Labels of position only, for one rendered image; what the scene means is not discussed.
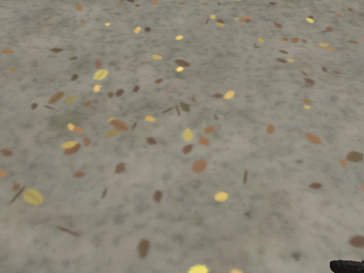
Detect robot right hand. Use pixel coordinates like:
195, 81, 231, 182
330, 260, 364, 273

